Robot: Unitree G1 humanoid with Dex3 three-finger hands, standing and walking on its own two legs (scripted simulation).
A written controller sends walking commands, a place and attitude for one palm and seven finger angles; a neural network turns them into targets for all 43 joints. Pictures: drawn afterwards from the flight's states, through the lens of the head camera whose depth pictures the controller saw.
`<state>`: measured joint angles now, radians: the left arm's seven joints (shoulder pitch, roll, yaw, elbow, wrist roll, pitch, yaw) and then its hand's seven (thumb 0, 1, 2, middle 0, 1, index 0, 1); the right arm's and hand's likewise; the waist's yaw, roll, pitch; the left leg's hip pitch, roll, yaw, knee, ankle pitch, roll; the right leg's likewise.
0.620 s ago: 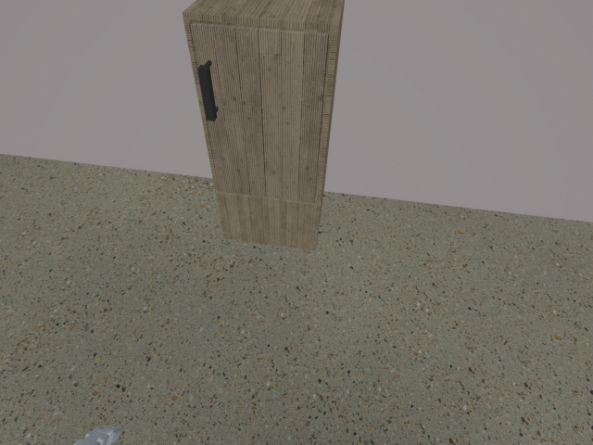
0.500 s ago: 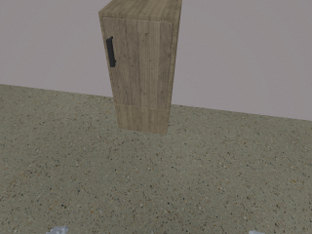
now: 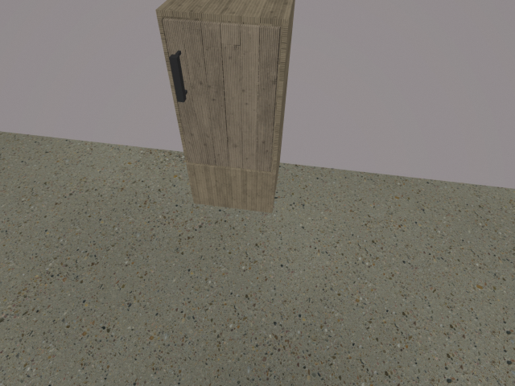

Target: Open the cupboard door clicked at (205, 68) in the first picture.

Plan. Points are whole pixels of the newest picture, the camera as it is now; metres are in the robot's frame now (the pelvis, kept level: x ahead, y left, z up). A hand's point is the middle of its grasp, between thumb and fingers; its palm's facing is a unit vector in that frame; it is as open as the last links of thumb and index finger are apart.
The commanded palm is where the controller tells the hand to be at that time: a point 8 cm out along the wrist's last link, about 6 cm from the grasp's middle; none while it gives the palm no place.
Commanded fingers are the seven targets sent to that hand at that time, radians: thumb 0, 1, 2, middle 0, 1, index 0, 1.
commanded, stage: stand and wait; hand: left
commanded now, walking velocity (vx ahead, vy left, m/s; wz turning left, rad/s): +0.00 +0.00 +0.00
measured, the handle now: (180, 76) +1.06 +0.33 -0.04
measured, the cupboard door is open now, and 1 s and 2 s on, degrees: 0 0 0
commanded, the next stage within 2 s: look at it before walking up in 0.30 s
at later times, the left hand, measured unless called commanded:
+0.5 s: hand out of the picture +0.08 +0.24 -0.15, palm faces -0.03 -0.94 -0.33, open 7.4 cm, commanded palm none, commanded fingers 0.00 0.90 0.90 -0.20 -0.30 -0.20 -0.30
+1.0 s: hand out of the picture +0.09 +0.24 -0.15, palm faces -0.04 -0.94 -0.33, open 7.4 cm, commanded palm none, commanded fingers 0.00 0.90 0.90 -0.20 -0.30 -0.20 -0.30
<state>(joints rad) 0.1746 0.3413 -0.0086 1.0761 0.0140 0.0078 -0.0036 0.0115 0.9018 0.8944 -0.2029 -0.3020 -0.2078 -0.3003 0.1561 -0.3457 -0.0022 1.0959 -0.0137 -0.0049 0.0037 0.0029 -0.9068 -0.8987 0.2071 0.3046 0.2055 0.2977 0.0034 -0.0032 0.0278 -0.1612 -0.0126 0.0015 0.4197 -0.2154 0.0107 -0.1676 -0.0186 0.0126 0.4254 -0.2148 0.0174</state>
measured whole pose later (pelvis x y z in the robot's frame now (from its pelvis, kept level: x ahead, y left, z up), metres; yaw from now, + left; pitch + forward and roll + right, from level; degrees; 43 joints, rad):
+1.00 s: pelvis +0.02 -0.01 +0.00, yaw -1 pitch -2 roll +0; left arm 0.14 0.34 -0.01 1.08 0.01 0.00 0.00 0.01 0.90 0.89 -0.20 -0.30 -0.21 -0.30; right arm 0.11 -0.34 0.00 1.11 -0.01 -0.01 0.00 0.00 -0.91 -0.90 0.21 0.30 0.21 0.30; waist 0.01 0.00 0.03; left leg -0.13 0.00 0.01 0.36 -0.21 0.00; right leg -0.14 0.00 0.02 0.38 -0.21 0.01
